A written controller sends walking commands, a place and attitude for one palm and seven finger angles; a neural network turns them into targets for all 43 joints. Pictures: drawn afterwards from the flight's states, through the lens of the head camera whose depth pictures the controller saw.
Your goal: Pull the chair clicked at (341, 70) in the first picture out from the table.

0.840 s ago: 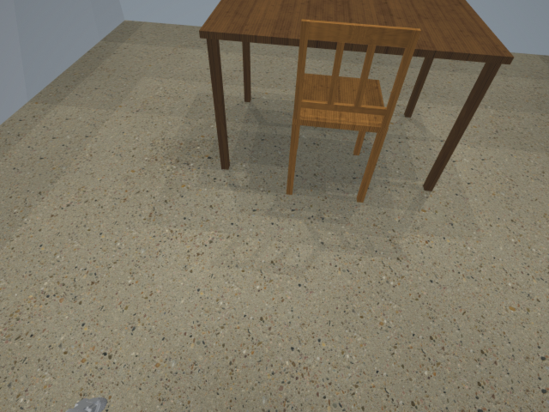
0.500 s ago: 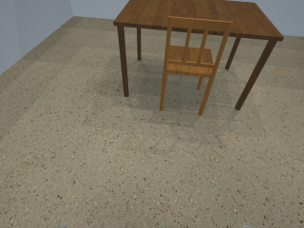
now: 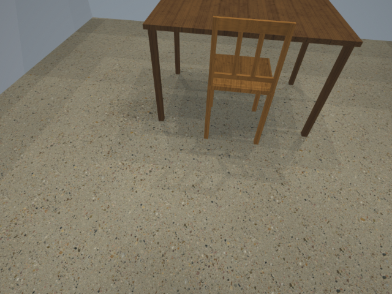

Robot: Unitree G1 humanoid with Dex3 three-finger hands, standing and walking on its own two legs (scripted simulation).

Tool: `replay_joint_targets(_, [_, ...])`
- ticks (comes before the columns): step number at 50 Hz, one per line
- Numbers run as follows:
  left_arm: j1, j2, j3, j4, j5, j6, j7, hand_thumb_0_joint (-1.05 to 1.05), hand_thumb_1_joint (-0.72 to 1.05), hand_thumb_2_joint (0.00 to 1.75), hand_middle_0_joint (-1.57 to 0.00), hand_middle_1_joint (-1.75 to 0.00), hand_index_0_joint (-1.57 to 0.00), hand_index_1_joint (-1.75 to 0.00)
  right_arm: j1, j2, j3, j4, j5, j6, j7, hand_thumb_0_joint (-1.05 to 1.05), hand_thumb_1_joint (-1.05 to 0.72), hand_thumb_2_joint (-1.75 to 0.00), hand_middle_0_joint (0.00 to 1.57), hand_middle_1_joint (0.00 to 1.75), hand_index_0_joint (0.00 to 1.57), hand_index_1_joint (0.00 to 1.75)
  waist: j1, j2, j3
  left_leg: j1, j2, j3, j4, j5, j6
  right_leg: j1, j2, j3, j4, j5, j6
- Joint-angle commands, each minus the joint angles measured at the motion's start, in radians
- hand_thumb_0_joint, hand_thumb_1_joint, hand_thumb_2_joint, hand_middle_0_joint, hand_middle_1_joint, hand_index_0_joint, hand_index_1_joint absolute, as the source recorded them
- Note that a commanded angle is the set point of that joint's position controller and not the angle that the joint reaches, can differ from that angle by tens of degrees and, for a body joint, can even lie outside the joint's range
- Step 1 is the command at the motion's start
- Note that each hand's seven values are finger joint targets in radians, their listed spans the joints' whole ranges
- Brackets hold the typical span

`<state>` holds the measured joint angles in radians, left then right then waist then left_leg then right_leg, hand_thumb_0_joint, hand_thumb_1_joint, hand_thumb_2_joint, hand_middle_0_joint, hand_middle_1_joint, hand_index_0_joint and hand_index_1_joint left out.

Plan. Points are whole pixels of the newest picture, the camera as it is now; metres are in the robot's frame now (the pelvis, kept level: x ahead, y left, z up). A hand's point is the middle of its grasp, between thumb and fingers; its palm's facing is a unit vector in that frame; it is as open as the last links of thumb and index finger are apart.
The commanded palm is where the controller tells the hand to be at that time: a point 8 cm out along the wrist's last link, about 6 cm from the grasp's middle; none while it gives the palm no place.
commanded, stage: stand and wait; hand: left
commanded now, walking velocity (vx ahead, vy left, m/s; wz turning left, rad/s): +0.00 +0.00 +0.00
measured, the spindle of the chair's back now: (237, 54) +1.28 -0.15 -0.11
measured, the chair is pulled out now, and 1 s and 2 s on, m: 0.00 0.00 0.00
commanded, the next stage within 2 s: look at it before walking up in 0.02 s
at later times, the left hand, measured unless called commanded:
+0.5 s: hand out of the picture +0.08 +0.25 -0.16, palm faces -0.03 -0.95 -0.32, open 7.4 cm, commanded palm none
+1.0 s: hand out of the picture +0.07 +0.21 -0.18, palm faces -0.11 -0.96 -0.27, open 7.4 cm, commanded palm none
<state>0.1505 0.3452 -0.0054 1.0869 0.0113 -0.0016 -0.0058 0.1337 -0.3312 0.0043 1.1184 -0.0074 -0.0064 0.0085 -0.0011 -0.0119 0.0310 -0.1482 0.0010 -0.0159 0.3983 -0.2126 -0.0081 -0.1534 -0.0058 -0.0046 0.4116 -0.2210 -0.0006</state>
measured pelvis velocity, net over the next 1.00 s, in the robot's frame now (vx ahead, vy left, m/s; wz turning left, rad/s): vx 0.00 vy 0.00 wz -0.12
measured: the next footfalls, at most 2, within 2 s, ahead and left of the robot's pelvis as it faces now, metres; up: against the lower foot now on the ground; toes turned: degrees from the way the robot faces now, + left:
left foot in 1.52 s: +0.24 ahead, +0.09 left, +0.00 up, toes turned -18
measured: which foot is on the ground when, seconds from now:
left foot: down 0.00-1.00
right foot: down 0.00-1.00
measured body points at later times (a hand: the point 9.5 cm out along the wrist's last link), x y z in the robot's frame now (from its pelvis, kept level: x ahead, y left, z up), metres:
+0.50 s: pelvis +0.00 +0.00 +0.00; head +0.01 +0.01 +0.45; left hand +0.08 +0.29 -0.14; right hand +0.08 -0.29 -0.13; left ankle +0.00 +0.13 -0.74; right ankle +0.00 -0.12 -0.74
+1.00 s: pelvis +0.00 +0.00 -0.01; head +0.02 +0.00 +0.44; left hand +0.08 +0.26 -0.16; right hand +0.06 -0.27 -0.15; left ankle +0.00 +0.13 -0.74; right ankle +0.00 -0.12 -0.74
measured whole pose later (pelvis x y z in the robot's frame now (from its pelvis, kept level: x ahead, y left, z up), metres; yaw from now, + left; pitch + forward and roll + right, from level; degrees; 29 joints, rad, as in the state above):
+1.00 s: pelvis +0.00 +0.00 -0.01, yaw -7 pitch -1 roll +1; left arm 0.21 0.28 0.02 0.99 0.02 0.06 -0.01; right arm 0.13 -0.24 -0.02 1.00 -0.01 0.02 -0.01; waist 0.02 -0.03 0.06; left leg -0.21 0.04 0.10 0.54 -0.30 -0.01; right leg -0.30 0.03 0.09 0.63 -0.30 0.00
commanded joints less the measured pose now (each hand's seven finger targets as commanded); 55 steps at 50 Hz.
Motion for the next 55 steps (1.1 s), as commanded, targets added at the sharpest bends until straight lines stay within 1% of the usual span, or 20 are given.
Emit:
replay_joint_targets(1, [-0.053, 0.200, 0.039, -0.069, -0.003, -0.024, 0.018, 0.00, 0.90, 0.90, -0.20, -0.30, -0.20, -0.30, -0.059, -0.206, -0.034, -0.069, -0.002, -0.023, -0.018, 0.00, -0.90, -0.90, 0.20, 0.30, 0.20, 0.30, 0.004, 0.002, -0.047, -0.017, 0.107, -0.084, -0.068, 0.089, 0.036, -0.002, -0.122, 0.116, -0.092, 0.060, -0.032])
replay_joint_targets(11, [-0.057, 0.195, 0.039, -0.070, -0.001, -0.023, 0.017, 0.00, 0.90, 0.90, -0.20, -0.30, -0.20, -0.30, -0.063, -0.206, -0.034, -0.070, -0.002, -0.024, -0.017, 0.00, -0.90, -0.90, 0.20, 0.30, 0.20, 0.30, 0.005, 0.015, -0.033, -0.023, 0.108, -0.090, -0.080, 0.082, 0.036, -0.009, -0.117, 0.113, -0.095, 0.047, -0.029])
replay_joint_targets(16, [-0.054, 0.195, 0.038, -0.070, -0.001, -0.023, 0.017, 0.00, 0.90, 0.90, -0.20, -0.30, -0.20, -0.30, -0.063, -0.204, -0.034, -0.070, -0.001, -0.026, -0.018, 0.00, -0.90, -0.90, 0.20, 0.30, 0.20, 0.30, 0.005, 0.024, -0.054, -0.007, 0.112, -0.090, -0.079, 0.114, 0.036, 0.007, -0.116, 0.109, -0.086, 0.092, -0.029])
replay_joint_targets(18, [-0.051, 0.194, 0.039, -0.069, -0.001, -0.024, 0.017, 0.00, 0.90, 0.90, -0.20, -0.30, -0.20, -0.30, -0.065, -0.208, -0.034, -0.072, 0.000, -0.026, -0.019, 0.00, -0.90, -0.90, 0.20, 0.30, 0.20, 0.30, 0.005, 0.007, -0.058, 0.001, 0.114, -0.091, -0.078, 0.129, 0.038, 0.007, -0.116, 0.107, -0.084, 0.107, -0.029])
replay_joint_targets(21, [-0.052, 0.194, 0.039, -0.067, -0.001, -0.024, 0.017, 0.00, 0.90, 0.90, -0.20, -0.30, -0.20, -0.30, -0.070, -0.207, -0.034, -0.069, 0.000, -0.026, -0.019, 0.00, -0.90, -0.90, 0.20, 0.30, 0.20, 0.30, 0.006, 0.021, -0.061, 0.007, 0.115, -0.087, -0.078, 0.140, 0.036, 0.015, -0.117, 0.104, -0.083, 0.125, -0.028])
replay_joint_targets(26, [-0.050, 0.196, 0.039, -0.064, -0.001, -0.026, 0.018, 0.00, 0.90, 0.90, -0.20, -0.30, -0.20, -0.30, -0.071, -0.207, -0.034, -0.069, 0.001, -0.027, -0.020, 0.00, -0.90, -0.90, 0.20, 0.30, 0.20, 0.30, 0.006, 0.010, -0.076, 0.021, 0.118, -0.084, -0.074, 0.172, 0.036, 0.031, -0.123, 0.100, -0.081, 0.166, -0.029])
replay_joint_targets(29, [-0.053, 0.197, 0.038, -0.063, -0.001, -0.025, 0.018, 0.00, 0.90, 0.90, -0.20, -0.30, -0.20, -0.30, -0.072, -0.208, -0.033, -0.070, 0.001, -0.025, -0.020, 0.00, -0.90, -0.90, 0.20, 0.30, 0.20, 0.30, 0.006, 0.011, -0.054, 0.015, 0.117, -0.086, -0.081, 0.170, 0.036, 0.025, -0.121, 0.099, -0.086, 0.164, -0.028])
replay_joint_targets(35, [-0.048, 0.197, 0.038, -0.061, -0.001, -0.025, 0.018, 0.00, 0.90, 0.90, -0.20, -0.30, -0.20, -0.30, -0.075, -0.208, -0.034, -0.071, 0.001, -0.025, -0.021, 0.00, -0.90, -0.90, 0.20, 0.30, 0.20, 0.30, 0.006, 0.011, -0.056, 0.025, 0.116, -0.085, -0.085, 0.164, 0.035, 0.023, -0.123, 0.100, -0.093, 0.158, -0.027])
replay_joint_targets(37, [-0.052, 0.198, 0.041, -0.071, 0.000, -0.020, 0.016, 0.00, 0.90, 0.90, -0.20, -0.30, -0.20, -0.30, -0.068, -0.209, -0.038, -0.073, -0.001, -0.025, -0.025, 0.00, -0.90, -0.90, 0.20, 0.30, 0.20, 0.30, 0.003, 0.019, -0.052, 0.044, 0.124, -0.066, -0.067, 0.183, 0.032, 0.005, -0.116, 0.115, -0.082, 0.205, -0.031])
replay_joint_targets(40, [0.008, 0.093, 0.031, -0.080, 0.000, 0.013, 0.023, 0.00, 0.90, 0.90, -0.20, -0.30, -0.20, -0.30, 0.005, -0.093, -0.025, -0.080, -0.003, -0.004, -0.032, 0.00, -0.90, -0.90, 0.20, 0.30, 0.20, 0.30, -0.003, -0.002, -0.071, 0.042, 0.132, -0.010, -0.004, 0.204, 0.012, -0.023, -0.109, 0.128, -0.011, 0.289, -0.020])
replay_joint_targets(43, [0.035, 0.096, 0.043, -0.120, 0.004, 0.032, 0.019, 0.00, 0.90, 0.90, -0.20, -0.30, -0.20, -0.30, 0.021, -0.107, -0.045, -0.123, -0.004, 0.011, -0.039, 0.00, -0.90, -0.90, 0.20, 0.30, 0.20, 0.30, -0.004, 0.016, -0.051, 0.027, 0.152, 0.006, 0.033, 0.158, 0.019, -0.099, -0.084, 0.145, 0.055, 0.274, -0.024])
replay_joint_targets(46, [0.039, 0.083, 0.056, -0.164, 0.007, 0.042, 0.011, 0.00, 0.90, 0.90, -0.20, -0.30, -0.20, -0.30, 0.019, -0.117, -0.064, -0.166, -0.006, 0.017, -0.042, 0.00, -0.90, -0.90, 0.20, 0.30, 0.20, 0.30, -0.005, 0.067, -0.031, -0.007, 0.195, -0.016, 0.025, 0.095, 0.043, -0.171, -0.041, 0.133, 0.149, 0.203, -0.017])
replay_joint_targets(48, [0.055, 0.058, 0.060, -0.186, 0.007, 0.047, 0.004, 0.00, 0.90, 0.90, -0.20, -0.30, -0.20, -0.30, 0.006, -0.132, -0.077, -0.192, -0.006, 0.017, -0.042, 0.00, -0.90, -0.90, 0.20, 0.30, 0.20, 0.30, 0.002, 0.141, -0.028, -0.034, 0.263, -0.061, -0.011, 0.083, 0.085, -0.208, 0.000, 0.087, 0.279, 0.080, -0.004])
replay_joint_targets(49, [0.076, 0.043, 0.064, -0.193, 0.009, 0.049, -0.001, 0.00, 0.90, 0.90, -0.20, -0.30, -0.20, -0.30, 0.007, -0.136, -0.081, -0.200, -0.007, 0.013, -0.038, 0.00, -0.90, -0.90, 0.20, 0.30, 0.20, 0.30, 0.010, 0.188, -0.049, -0.050, 0.323, -0.094, -0.047, 0.043, 0.126, -0.198, 0.021, 0.037, 0.382, -0.142, 0.007])
replay_joint_targets(50, [0.089, 0.029, 0.068, -0.201, 0.010, 0.050, -0.008, 0.00, 0.90, 0.90, -0.20, -0.30, -0.20, -0.30, -0.003, -0.140, -0.083, -0.208, -0.010, 0.010, -0.034, 0.00, -0.90, -0.90, 0.20, 0.30, 0.20, 0.30, 0.016, 0.212, -0.051, -0.078, 0.363, -0.111, -0.076, -0.033, 0.159, -0.187, 0.013, 0.003, 0.449, -0.264, 0.014])
replay_joint_targets(51, [0.109, 0.020, 0.076, -0.207, 0.010, 0.049, -0.015, 0.00, 0.90, 0.90, -0.20, -0.30, -0.20, -0.30, -0.031, -0.140, -0.086, -0.221, -0.011, 0.008, -0.032, 0.00, -0.90, -0.90, 0.20, 0.30, 0.20, 0.30, 0.036, 0.203, -0.036, -0.141, 0.373, -0.100, -0.065, -0.125, 0.159, -0.136, -0.020, 0.014, 0.420, -0.284, 0.010])
replay_joint_targets(52, [0.159, 0.013, 0.080, -0.197, 0.014, 0.043, -0.022, 0.00, 0.90, 0.90, -0.20, -0.30, -0.20, -0.30, -0.056, -0.132, -0.085, -0.228, -0.015, 0.009, -0.029, 0.00, -0.90, -0.90, 0.20, 0.30, 0.20, 0.30, 0.070, 0.159, -0.027, -0.217, 0.340, -0.058, 0.006, -0.215, 0.127, -0.040, -0.016, 0.004, 0.328, -0.245, 0.005])
replay_joint_targets(53, [0.256, 0.021, 0.085, -0.169, 0.019, 0.035, -0.024, 0.00, 0.90, 0.90, -0.20, -0.30, -0.20, -0.30, -0.085, -0.124, -0.084, -0.239, -0.015, 0.016, -0.023, 0.00, -0.90, -0.90, 0.20, 0.30, 0.20, 0.30, 0.121, 0.058, -0.018, -0.310, 0.264, 0.025, 0.171, -0.335, 0.071, 0.056, -0.002, 0.009, 0.182, -0.199, -0.007])
replay_joint_targets(54, [0.318, 0.107, 0.102, -0.160, 0.031, 0.013, -0.012, 0.00, 0.90, 0.90, -0.20, -0.30, -0.20, -0.30, -0.068, -0.034, -0.069, -0.264, -0.005, 0.024, -0.016, 0.00, -0.90, -0.90, 0.20, 0.30, 0.20, 0.30, 0.131, -0.293, 0.019, -0.527, 0.089, 0.163, 0.555, -0.460, -0.025, 0.119, -0.206, 0.409, -0.106, -0.398, -0.092])
replay_joint_targets(55, [0.358, 0.150, 0.102, -0.169, 0.014, 0.007, 0.006, 0.00, 0.90, 0.90, -0.20, -0.30, -0.20, -0.30, -0.152, -0.023, -0.063, -0.321, -0.011, 0.013, -0.011, 0.00, -0.90, -0.90, 0.20, 0.30, 0.20, 0.30, 0.153, -0.321, 0.090, -0.641, 0.035, 0.072, 0.725, -0.442, -0.033, 0.012, -0.355, 0.732, -0.297, -0.440, -0.191])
